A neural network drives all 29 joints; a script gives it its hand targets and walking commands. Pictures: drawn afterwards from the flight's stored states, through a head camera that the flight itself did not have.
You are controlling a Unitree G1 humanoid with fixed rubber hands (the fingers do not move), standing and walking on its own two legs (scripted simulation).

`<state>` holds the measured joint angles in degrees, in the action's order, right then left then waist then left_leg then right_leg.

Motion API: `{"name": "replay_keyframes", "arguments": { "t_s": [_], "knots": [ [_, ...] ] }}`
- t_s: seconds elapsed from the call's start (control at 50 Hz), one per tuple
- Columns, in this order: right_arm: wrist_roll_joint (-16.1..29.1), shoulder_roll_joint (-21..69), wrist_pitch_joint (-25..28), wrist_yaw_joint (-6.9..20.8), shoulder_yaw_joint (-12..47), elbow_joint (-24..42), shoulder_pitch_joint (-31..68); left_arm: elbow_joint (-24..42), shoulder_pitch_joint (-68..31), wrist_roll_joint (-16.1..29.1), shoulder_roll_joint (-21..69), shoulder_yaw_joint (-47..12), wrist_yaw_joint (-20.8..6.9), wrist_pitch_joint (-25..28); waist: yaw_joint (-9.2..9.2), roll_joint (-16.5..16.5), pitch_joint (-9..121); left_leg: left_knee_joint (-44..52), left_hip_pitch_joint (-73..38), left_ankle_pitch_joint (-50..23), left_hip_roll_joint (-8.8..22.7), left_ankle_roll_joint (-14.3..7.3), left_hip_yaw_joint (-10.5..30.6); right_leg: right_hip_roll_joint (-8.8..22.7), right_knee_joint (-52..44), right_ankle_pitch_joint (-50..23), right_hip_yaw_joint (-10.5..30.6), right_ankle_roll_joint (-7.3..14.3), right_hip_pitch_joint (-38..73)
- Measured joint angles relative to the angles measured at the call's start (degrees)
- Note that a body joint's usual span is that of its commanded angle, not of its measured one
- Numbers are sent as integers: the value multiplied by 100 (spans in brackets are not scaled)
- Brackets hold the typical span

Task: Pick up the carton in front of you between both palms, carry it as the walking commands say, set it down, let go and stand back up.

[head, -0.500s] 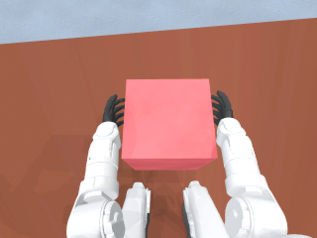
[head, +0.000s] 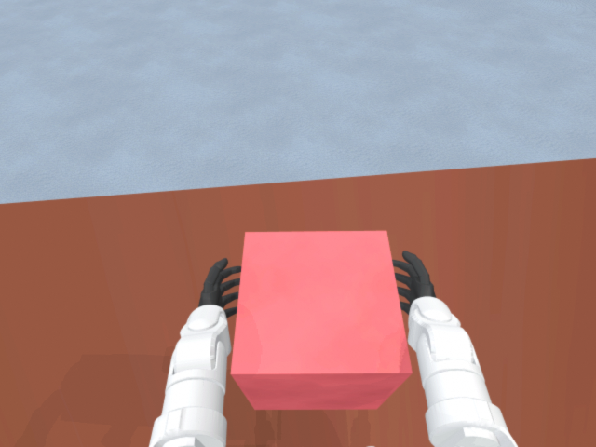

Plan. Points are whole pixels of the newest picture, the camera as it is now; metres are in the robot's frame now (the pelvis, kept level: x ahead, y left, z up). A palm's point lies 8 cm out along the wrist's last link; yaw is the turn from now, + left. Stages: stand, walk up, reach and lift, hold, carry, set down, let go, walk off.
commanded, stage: reach and lift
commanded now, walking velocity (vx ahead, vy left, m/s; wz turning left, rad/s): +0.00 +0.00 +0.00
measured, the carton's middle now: (315, 327) +0.31 +0.00 -0.08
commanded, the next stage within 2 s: hold in 1.20 s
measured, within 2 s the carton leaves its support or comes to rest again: neither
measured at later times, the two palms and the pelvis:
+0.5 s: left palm (200, 303) +0.29 +0.15 +0.06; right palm (436, 294) +0.29 -0.15 +0.06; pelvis -0.01 +0.00 +0.03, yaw +0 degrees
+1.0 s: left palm (199, 292) +0.30 +0.15 +0.07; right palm (437, 283) +0.30 -0.15 +0.07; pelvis +0.01 +0.00 +0.04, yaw +0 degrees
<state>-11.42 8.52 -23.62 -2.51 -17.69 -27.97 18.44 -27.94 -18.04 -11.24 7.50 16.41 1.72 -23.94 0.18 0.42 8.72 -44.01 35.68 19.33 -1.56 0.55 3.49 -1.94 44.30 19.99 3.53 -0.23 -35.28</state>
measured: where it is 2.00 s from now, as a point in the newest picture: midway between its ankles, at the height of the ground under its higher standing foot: outside the picture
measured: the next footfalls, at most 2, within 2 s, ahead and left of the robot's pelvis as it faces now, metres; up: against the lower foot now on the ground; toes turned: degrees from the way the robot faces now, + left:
none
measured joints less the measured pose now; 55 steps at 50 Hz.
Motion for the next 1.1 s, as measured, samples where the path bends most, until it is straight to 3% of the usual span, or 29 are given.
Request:
{"name": "replay_keyframes", "arguments": {
  "t_s": [0.18,0.3,0.64,1.1],
  "knots": [
    [-122,18,-685,111,205,550,-335,612,375,-142,109,-168,-58,-688,-1,-15,-332,1199,-1717,-413,25,-14,21,47,-1204,-412,11,3,1721],
    [-433,74,-1029,240,37,470,-112,545,150,-442,154,-1,-202,-1054,4,-12,-602,1578,-2353,-586,34,-22,2,60,-1564,-583,38,4,2341],
    [-585,142,-1100,358,-155,629,137,697,-108,-584,231,156,-288,-1134,4,-14,-1033,1786,-2579,-739,38,-26,3,67,-1784,-742,47,-4,2572],
    [-422,9,-1493,300,444,1218,-389,1281,412,-441,97,-400,-253,-1518,-3,-20,-984,2288,-3111,-811,53,-26,23,83,-2291,-814,41,6,3110]
  ]
}}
